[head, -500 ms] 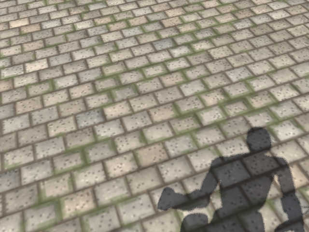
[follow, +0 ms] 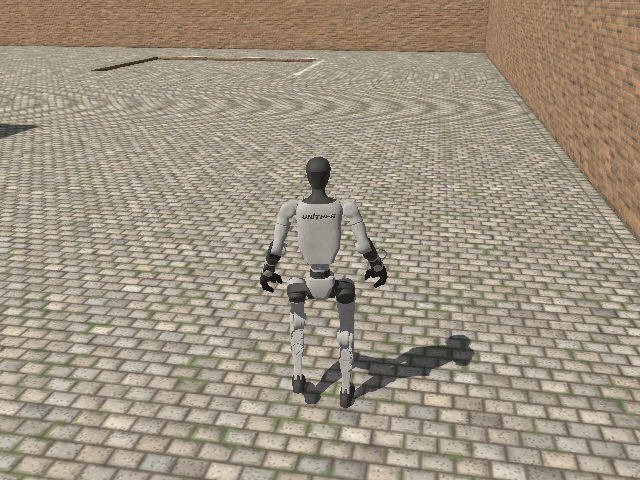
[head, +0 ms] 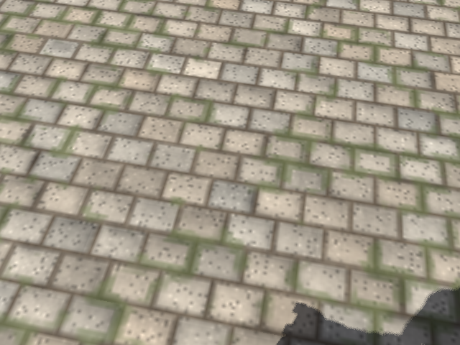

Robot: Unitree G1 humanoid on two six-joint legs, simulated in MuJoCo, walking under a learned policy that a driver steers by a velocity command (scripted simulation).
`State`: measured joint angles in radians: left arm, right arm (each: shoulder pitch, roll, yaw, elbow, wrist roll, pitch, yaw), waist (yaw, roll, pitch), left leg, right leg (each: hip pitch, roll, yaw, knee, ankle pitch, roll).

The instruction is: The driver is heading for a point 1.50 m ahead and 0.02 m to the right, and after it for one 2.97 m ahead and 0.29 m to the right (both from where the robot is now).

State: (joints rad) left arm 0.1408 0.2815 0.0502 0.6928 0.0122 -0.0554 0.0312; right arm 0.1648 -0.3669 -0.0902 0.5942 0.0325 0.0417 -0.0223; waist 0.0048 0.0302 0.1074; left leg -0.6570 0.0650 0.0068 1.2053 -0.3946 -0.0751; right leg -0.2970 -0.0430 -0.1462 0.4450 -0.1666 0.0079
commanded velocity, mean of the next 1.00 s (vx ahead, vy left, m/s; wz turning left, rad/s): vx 0.05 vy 0.00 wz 0.17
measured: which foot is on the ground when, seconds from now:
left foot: up 0.00-0.18, down 0.20-0.62, up 0.64-0.84, down 0.86-1.00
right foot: down 0.00-0.20, up 0.22-0.54, down 0.56-0.88, up 0.90-1.00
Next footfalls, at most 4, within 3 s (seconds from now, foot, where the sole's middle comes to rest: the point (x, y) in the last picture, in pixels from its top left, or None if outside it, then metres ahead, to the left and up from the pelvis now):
0.20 left None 0.19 0.12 -0.77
0.56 right None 0.26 -0.11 -0.77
0.86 left None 0.16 0.10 -0.77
1.34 right None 0.18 -0.17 -0.77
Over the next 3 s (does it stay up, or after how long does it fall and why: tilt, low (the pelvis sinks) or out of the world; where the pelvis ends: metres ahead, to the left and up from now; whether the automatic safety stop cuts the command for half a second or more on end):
stays up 1.31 0.14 0.00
